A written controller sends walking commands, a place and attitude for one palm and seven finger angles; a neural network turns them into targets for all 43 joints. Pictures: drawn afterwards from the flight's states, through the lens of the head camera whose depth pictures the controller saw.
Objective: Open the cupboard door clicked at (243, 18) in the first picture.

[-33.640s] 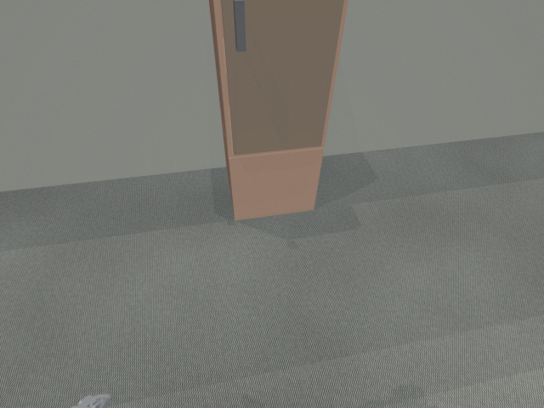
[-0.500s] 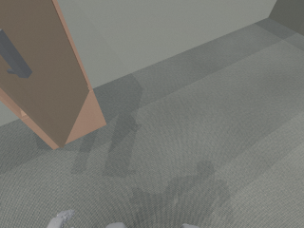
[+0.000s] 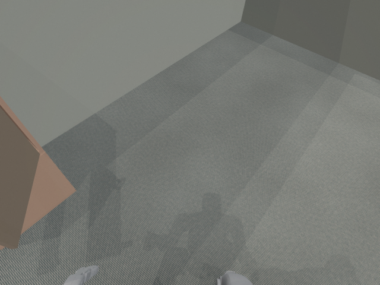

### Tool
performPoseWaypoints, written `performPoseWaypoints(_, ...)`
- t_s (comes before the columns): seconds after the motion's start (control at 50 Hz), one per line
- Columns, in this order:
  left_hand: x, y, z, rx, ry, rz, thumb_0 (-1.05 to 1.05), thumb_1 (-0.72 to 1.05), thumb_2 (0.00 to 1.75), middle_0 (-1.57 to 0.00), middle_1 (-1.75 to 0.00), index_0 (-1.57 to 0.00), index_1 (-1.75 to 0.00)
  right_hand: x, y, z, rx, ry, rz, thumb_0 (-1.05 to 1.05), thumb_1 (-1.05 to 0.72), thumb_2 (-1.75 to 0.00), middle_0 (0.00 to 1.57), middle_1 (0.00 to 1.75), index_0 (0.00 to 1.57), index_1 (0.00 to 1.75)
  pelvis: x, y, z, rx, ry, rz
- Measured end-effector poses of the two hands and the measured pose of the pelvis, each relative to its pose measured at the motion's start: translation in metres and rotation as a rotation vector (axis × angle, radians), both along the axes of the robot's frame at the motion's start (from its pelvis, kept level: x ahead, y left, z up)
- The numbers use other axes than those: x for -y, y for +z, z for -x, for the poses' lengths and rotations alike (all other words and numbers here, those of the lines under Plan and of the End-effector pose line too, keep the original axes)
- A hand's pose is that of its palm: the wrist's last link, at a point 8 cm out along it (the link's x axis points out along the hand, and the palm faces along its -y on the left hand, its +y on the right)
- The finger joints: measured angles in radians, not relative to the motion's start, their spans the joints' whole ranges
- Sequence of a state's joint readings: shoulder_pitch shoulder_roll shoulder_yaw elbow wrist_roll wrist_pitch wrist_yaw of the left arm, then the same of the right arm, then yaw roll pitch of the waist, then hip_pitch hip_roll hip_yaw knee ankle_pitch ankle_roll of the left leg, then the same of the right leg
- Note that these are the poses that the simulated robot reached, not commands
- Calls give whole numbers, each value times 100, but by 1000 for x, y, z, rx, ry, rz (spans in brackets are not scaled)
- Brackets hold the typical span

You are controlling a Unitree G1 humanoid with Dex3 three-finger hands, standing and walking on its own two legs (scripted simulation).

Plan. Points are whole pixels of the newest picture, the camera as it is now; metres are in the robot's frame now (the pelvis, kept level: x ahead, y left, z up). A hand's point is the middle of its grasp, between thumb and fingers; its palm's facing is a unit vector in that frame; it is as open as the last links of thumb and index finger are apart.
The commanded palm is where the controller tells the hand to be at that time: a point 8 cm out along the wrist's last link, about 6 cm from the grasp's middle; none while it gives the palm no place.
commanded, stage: walk to a spot facing it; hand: left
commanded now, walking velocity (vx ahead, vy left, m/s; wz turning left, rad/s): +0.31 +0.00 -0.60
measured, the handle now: out of the picture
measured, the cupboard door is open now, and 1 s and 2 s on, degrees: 50 50 50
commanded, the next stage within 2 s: turn to face it in 1.44 s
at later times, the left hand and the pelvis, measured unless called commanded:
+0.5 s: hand (134, 233) +0.27 +0.16 -0.20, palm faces -0.24 -0.96 -0.15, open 7.4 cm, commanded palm none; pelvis +0.19 -0.02 -0.02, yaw -16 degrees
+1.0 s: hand (195, 150) +0.54 +0.00 -0.17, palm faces -0.37 -0.91 -0.20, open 7.2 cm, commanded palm none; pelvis +0.40 -0.15 +0.00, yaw -23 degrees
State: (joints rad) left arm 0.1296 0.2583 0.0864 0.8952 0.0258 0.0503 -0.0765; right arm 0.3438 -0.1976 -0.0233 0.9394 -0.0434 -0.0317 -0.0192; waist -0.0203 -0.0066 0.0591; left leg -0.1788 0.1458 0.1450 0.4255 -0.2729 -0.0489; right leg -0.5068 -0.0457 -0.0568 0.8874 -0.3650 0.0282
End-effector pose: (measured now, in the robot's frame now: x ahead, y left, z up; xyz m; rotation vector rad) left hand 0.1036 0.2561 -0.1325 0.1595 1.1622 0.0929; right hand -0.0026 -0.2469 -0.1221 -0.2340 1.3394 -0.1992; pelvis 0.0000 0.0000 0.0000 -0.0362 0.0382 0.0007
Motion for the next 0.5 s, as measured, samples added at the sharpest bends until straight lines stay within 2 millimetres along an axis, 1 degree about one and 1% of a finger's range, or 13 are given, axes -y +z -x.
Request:
performPoseWaypoints(0.06, 17, 2, -40, 14, -76, -15, 1, 91, 90, -20, -30, -20, -30, 10, -8, 16, -46, -79, -17, 1, -90, -90, 20, 30, 21, 30, 10, -4, -18, -2, -46, -7)
performPoseWaypoints(0.1, 30, -1, -68, 38, -121, -30, 1, 91, 90, -20, -30, -20, -30, 19, -18, 23, -75, -125, -29, 1, -90, -90, 21, 30, 21, 30, 21, -12, -32, 0, -70, -14)
performPoseWaypoints(0.12, 35, -4, -81, 64, -138, -42, 1, 91, 90, -20, -30, -20, -30, 24, -25, 24, -90, -145, -35, 1, -90, -90, 20, 30, 21, 30, 27, -20, -39, -1, -75, -33)
performPoseWaypoints(0.16, 46, -6, -96, 86, -138, -50, 0, 91, 90, -20, -30, -20, -30, 33, -32, 17, -122, -167, -39, 1, -90, -90, 20, 30, 21, 30, 31, -23, -48, 13, -91, -24)
performPoseWaypoints(0.18, 49, -6, -99, 82, -136, -50, 0, 91, 90, -20, -30, -20, -30, 37, -32, 8, -121, -172, -39, 1, -90, -90, 20, 30, 21, 30, 32, -21, -53, 20, -96, -20)
performPoseWaypoints(0.22, 55, -5, -100, 48, -138, -52, 0, 91, 90, -20, -30, -20, -30, 42, -28, -19, -84, -176, -34, 1, -90, -90, 20, 30, 20, 30, 33, -16, -65, 23, -116, -21)
performPoseWaypoints(0.32, 60, -12, -100, -91, -162, -29, 0, 90, 90, -20, -30, -20, -30, 47, -10, -111, 101, -176, -18, 1, -91, -90, 20, 30, 20, 30, 31, -6, -103, 14, -181, -35)
performPoseWaypoints(0.38, 56, -21, -109, -159, -167, -6, 0, 90, 90, -20, -30, -20, -30, 44, -3, -164, 201, -167, -4, 1, -91, -90, 20, 30, 20, 30, 26, -8, -132, 14, -213, -31)
performPoseWaypoints(0.42, 50, -32, -122, -188, -168, 6, 0, 90, 90, -20, -30, -20, -30, 41, -5, -193, 259, -162, 18, 1, -90, -90, 20, 30, 20, 30, 19, -17, -156, 10, -236, -11)
performPoseWaypoints(0.44, 47, -37, -131, -200, -172, 5, 0, 90, 90, -20, -30, -20, -30, 39, -7, -203, 278, -164, 29, 1, -90, -90, 20, 30, 20, 30, 18, -21, -166, 7, -244, -9)
performPoseWaypoints(0.46, 46, -39, -142, -208, -181, 1, 1, 90, 90, -20, -30, -20, -30, 36, -8, -210, 283, -171, 34, 1, -90, -90, 20, 30, 20, 30, 17, -22, -174, 10, -257, -14)
performPoseWaypoints(0.5, 47, -37, -170, -196, -204, -6, 1, 90, 90, -20, -30, -20, -30, 30, -6, -213, 263, -190, 28, 0, -90, -90, 20, 30, 20, 30, 21, -18, -191, 14, -276, -20)
